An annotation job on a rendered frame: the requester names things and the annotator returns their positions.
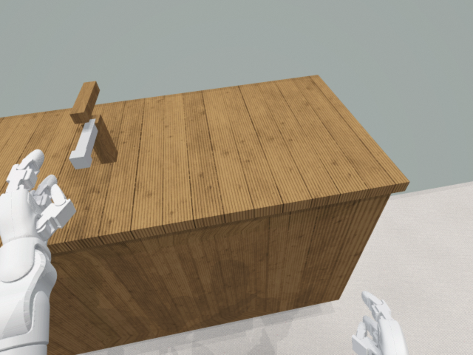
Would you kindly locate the tap lever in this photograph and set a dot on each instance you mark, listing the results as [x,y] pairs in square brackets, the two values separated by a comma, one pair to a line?
[81,157]

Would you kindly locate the left robot hand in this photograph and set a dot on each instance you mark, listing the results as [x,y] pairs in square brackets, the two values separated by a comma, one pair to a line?
[26,213]

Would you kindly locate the counter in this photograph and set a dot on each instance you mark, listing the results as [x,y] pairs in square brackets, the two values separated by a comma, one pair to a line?
[202,208]

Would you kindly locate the right robot hand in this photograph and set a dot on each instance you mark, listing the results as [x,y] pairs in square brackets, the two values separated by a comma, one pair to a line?
[387,335]

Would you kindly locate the robot left forearm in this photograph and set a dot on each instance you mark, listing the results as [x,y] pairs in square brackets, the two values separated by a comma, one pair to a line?
[26,280]

